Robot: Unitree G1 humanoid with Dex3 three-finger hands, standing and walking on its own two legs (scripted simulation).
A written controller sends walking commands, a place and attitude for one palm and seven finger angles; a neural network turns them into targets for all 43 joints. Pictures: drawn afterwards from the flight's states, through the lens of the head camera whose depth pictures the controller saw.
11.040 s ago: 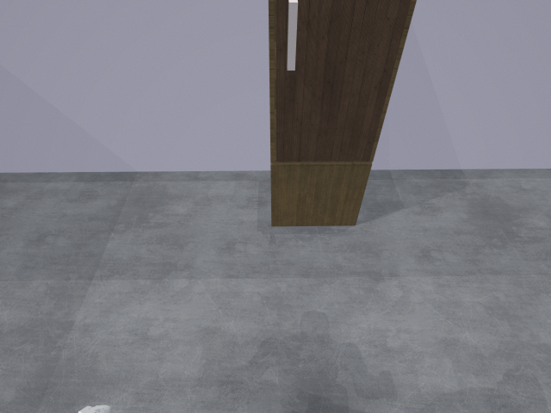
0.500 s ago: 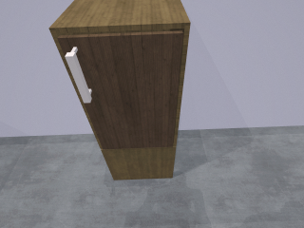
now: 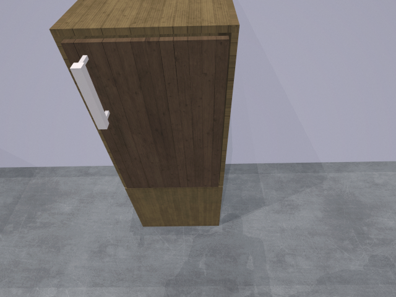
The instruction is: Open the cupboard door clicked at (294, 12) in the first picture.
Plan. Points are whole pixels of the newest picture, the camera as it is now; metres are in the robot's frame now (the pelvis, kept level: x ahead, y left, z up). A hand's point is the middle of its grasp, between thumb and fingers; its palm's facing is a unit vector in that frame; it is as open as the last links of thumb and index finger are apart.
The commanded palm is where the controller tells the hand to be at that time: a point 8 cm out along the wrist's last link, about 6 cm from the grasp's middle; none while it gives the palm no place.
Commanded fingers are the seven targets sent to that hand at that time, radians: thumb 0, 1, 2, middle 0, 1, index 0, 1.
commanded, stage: come to a stop and stand still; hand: left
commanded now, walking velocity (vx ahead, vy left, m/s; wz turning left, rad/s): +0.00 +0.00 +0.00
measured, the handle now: (94, 94) +0.53 +0.28 +0.13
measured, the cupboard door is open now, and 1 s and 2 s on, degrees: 0 0 0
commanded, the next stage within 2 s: look again from close up in 0.20 s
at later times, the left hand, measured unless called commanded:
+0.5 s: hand out of the picture +0.01 +0.17 -0.17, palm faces +0.04 -0.98 -0.19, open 7.3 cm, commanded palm none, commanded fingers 0.00 0.90 0.90 -0.20 -0.30 -0.20 -0.30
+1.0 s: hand out of the picture +0.01 +0.17 -0.18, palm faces +0.04 -0.98 -0.19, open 7.3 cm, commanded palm none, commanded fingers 0.00 0.90 0.90 -0.20 -0.30 -0.20 -0.30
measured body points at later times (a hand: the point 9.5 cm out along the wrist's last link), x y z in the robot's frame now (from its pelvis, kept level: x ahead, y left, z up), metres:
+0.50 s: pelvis +0.01 +0.00 +0.00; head +0.02 -0.01 +0.45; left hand +0.01 +0.22 -0.16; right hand +0.00 -0.20 -0.17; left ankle -0.03 +0.13 -0.74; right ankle +0.02 -0.08 -0.74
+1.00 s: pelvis +0.02 +0.01 +0.00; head +0.03 +0.00 +0.45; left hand +0.01 +0.23 -0.16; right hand -0.01 -0.20 -0.17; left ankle -0.03 +0.13 -0.74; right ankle +0.02 -0.08 -0.74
